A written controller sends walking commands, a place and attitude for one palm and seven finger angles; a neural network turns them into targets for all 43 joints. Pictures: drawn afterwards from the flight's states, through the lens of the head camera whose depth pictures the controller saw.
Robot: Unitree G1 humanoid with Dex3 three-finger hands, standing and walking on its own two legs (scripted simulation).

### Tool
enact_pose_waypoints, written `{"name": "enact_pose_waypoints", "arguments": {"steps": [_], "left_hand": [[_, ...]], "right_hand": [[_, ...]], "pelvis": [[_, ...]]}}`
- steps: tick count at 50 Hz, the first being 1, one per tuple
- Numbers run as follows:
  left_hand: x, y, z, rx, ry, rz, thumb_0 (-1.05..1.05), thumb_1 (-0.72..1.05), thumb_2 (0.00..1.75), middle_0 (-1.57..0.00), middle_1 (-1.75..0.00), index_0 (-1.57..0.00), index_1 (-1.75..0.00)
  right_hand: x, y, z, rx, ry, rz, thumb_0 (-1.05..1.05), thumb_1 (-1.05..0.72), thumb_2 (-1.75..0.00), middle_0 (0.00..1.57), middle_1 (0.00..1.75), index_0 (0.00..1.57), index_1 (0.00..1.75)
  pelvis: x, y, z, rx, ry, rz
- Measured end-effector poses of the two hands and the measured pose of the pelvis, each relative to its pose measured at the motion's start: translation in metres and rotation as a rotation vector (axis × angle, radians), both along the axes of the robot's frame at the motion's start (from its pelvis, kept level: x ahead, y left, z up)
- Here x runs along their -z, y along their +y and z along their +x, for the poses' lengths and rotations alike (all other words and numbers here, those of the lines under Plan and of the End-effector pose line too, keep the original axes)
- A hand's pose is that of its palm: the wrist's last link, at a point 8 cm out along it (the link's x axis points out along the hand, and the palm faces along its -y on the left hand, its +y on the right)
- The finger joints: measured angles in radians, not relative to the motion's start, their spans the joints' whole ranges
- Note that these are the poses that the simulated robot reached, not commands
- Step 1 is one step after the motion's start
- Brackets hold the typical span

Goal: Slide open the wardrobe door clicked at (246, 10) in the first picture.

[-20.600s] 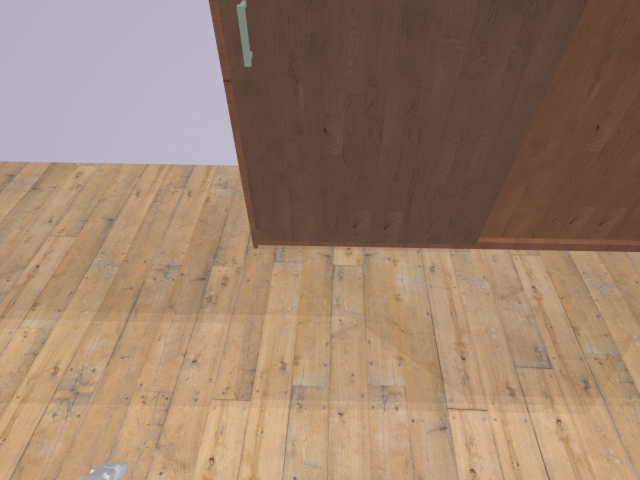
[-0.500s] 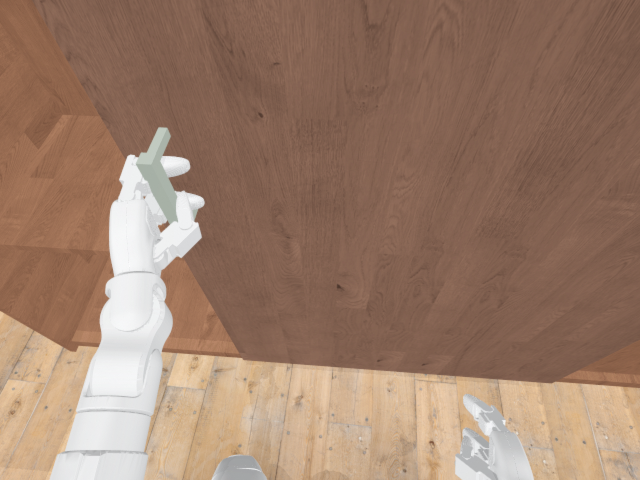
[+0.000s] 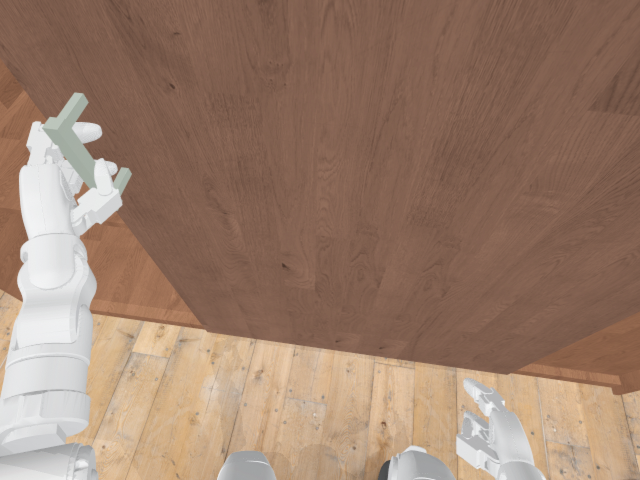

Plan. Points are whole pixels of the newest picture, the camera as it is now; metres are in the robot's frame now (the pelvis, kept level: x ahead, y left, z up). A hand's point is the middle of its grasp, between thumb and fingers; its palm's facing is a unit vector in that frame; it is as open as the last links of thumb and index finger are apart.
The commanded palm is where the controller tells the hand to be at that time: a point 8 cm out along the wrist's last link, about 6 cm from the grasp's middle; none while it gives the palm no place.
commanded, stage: stop walking and hold the door there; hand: left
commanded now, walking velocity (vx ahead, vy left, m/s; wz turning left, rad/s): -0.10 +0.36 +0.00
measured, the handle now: (95, 157) +0.41 +0.35 +0.10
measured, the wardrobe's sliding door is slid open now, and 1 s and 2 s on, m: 0.55 0.55 0.55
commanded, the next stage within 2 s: none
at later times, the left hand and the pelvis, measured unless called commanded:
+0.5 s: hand (106, 190) +0.36 +0.32 +0.10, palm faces +0.51 -0.82 -0.25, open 5.9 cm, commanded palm +0.32 +0.35 +0.08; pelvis -0.02 +0.00 +0.00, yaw -2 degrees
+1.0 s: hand (105, 188) +0.36 +0.32 +0.11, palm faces +0.47 -0.85 -0.25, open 5.5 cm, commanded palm +0.32 +0.35 +0.08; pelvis -0.06 +0.01 +0.00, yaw -5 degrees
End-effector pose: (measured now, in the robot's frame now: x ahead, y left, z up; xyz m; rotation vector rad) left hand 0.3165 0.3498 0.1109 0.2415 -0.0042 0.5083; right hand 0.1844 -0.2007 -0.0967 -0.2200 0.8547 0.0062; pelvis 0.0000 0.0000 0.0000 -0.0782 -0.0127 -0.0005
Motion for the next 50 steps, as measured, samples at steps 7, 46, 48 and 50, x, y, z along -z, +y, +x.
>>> {"name": "enact_pose_waypoints", "arguments": {"steps": [7,46,48,50], "left_hand": [[-0.005,-0.004,-0.001,-0.134,0.080,0.066,-0.06,0.69,0.87,-0.36,-1.24,-0.25,-1.34],[-0.012,0.003,0.001,-0.024,0.161,-0.068,-0.02,0.73,0.82,-0.26,-1.27,-0.37,-1.39],[-0.013,0.003,0.001,-0.024,0.163,-0.065,-0.02,0.74,0.82,-0.26,-1.27,-0.37,-1.39],[-0.013,0.002,0.001,-0.029,0.164,-0.064,-0.02,0.74,0.82,-0.26,-1.27,-0.36,-1.39]], "right_hand": [[0.024,-0.071,0.005,0.139,-0.066,-0.020,0.00,-0.91,-0.90,0.20,0.30,0.20,0.30],[0.009,-0.071,-0.230,0.383,0.195,-0.163,0.01,-0.91,-0.90,0.20,0.30,0.20,0.30],[0.009,-0.073,-0.232,0.377,0.200,-0.165,0.01,-0.91,-0.90,0.20,0.30,0.20,0.30],[0.009,-0.075,-0.231,0.371,0.201,-0.165,0.01,-0.91,-0.90,0.20,0.30,0.20,0.30]], "pelvis": [[0.015,-0.023,0.007,0.000,-0.001,0.063],[-0.002,0.011,-0.059,0.085,0.002,0.063],[-0.002,0.010,-0.059,0.085,0.002,0.063],[-0.002,0.008,-0.059,0.086,0.002,0.067]]}}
